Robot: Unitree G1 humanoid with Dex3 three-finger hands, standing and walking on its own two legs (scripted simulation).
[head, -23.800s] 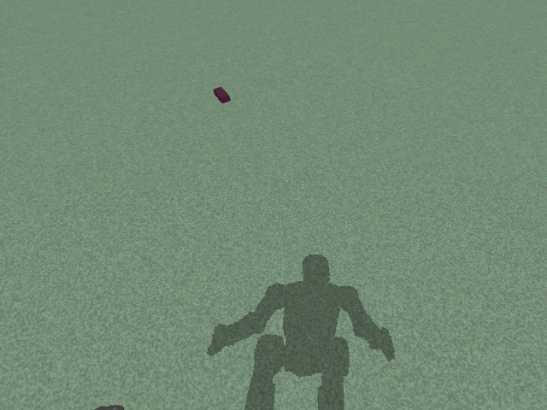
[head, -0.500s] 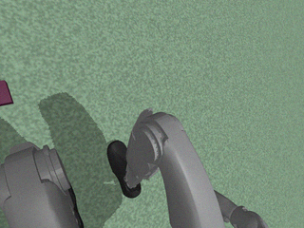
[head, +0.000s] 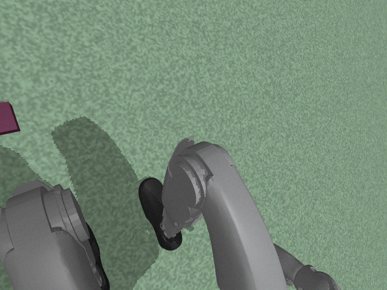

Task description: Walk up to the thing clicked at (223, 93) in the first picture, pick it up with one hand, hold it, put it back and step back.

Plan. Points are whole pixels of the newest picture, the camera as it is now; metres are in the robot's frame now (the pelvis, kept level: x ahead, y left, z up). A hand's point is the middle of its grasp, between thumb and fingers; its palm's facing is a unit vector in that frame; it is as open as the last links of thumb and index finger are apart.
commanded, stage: close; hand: left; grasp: from above
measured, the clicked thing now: out of the picture +0.42 +0.28 -0.30
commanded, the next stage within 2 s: settle in 0.70 s
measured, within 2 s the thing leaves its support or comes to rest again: leaves its support in 1.12 s
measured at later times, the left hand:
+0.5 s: hand out of the picture +0.42 +0.29 -0.28, palm faces -0.44 -0.11 -0.89, open 10.6 cm
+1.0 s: hand out of the picture +0.42 +0.29 -0.27, palm faces -0.44 -0.13 -0.89, open 8.9 cm
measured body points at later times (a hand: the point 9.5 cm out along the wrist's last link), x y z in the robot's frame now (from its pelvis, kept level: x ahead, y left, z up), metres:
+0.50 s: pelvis +0.00 +0.00 +0.00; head +0.28 +0.14 +0.32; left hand +0.44 +0.30 -0.23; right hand +0.08 -0.24 -0.05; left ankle +0.06 +0.11 -0.28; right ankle +0.12 -0.09 -0.28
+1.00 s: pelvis +0.00 +0.00 +0.00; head +0.27 +0.14 +0.32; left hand +0.43 +0.30 -0.22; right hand +0.07 -0.24 -0.06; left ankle +0.06 +0.11 -0.28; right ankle +0.12 -0.09 -0.28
